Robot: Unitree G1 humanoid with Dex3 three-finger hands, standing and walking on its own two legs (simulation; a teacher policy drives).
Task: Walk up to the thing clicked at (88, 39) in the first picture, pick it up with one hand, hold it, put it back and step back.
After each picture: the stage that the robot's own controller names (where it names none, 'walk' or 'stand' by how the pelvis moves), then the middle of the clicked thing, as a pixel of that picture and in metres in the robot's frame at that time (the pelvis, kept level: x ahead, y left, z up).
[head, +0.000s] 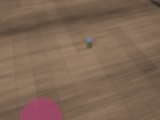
stand; (89, 43) +1.41 -0.09 -0.72
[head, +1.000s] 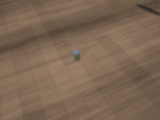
walk; (76, 55) +1.29 +0.17 -0.70
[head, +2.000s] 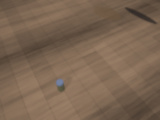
walk; (60, 85) +0.79 +0.26 -0.71
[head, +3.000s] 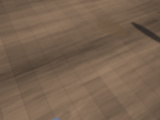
walk; out of the picture +0.43 +0.19 -0.69
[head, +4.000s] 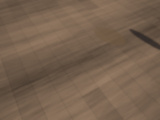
stand; out of the picture +0.35 +0.20 -0.72
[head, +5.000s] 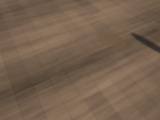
stand; out of the picture +0.35 +0.21 -0.73
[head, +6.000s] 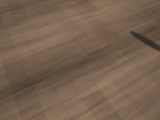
stand; out of the picture +0.35 +0.22 -0.73
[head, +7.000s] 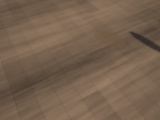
stand; out of the picture +0.34 +0.22 -0.73
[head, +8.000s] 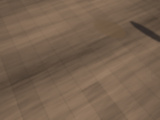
go down; out of the picture +0.34 +0.21 -0.72
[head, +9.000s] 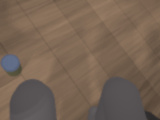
go down; (12, 66) +0.42 +0.25 -0.29
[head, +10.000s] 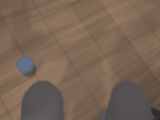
close in; (27, 67) +0.41 +0.24 -0.29
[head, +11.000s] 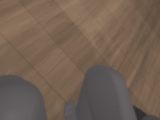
close in; out of the picture +0.40 +0.27 -0.22
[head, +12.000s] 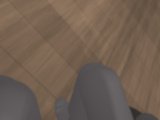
close; out of the picture +0.39 +0.29 -0.22
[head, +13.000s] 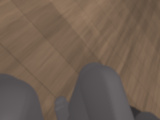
lift; out of the picture +0.38 +0.28 -0.22
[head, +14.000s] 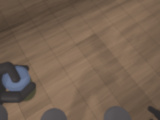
lift; (21, 85) +0.33 +0.20 -0.01
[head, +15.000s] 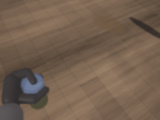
hold; (35, 92) +0.33 +0.17 +0.01
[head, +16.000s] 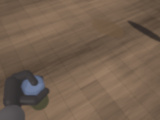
hold; (36, 93) +0.33 +0.17 +0.01
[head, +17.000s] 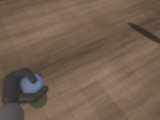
hold; (35, 91) +0.33 +0.18 +0.01
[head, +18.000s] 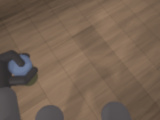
crouch; (24, 71) +0.39 +0.20 -0.08
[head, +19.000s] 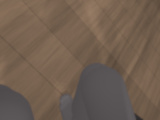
lower; out of the picture +0.41 +0.28 -0.23
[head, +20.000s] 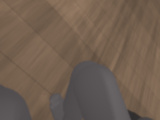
lower; out of the picture +0.42 +0.31 -0.22
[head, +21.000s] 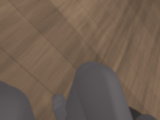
lower; out of the picture +0.41 +0.31 -0.22
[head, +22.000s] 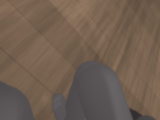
lower; out of the picture +0.41 +0.31 -0.22
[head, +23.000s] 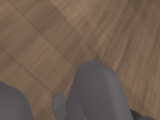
loosen; out of the picture +0.41 +0.31 -0.22
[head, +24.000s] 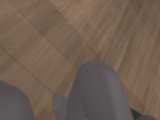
withdraw; out of the picture +0.40 +0.30 -0.22
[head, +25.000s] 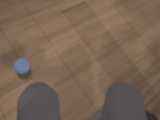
walk; (23, 69) +0.43 +0.25 -0.30
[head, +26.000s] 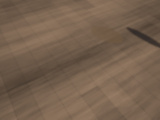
stand; out of the picture +0.36 +0.20 -0.65
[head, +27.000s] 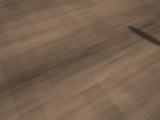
stand; out of the picture +0.39 +0.21 -0.66
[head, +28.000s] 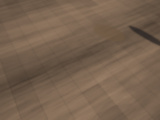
stand; out of the picture +0.38 +0.21 -0.67
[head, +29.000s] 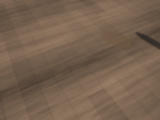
stand; out of the picture +0.39 +0.20 -0.72
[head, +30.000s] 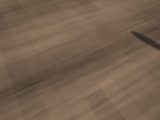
stand; out of the picture +0.36 +0.21 -0.73
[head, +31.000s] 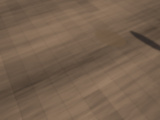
walk; out of the picture +0.36 +0.22 -0.73
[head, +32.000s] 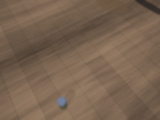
walk; (62, 103) +0.49 +0.20 -0.71
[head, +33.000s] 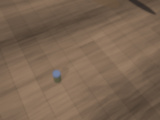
walk; (57, 76) +0.76 +0.18 -0.70
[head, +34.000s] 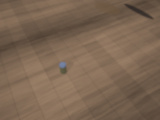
stand; (63, 68) +1.00 +0.20 -0.70
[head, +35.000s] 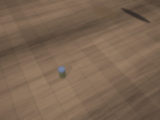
stand; (62, 72) +1.00 +0.20 -0.72
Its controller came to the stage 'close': yes
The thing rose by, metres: 0.71
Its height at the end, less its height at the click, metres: +0.00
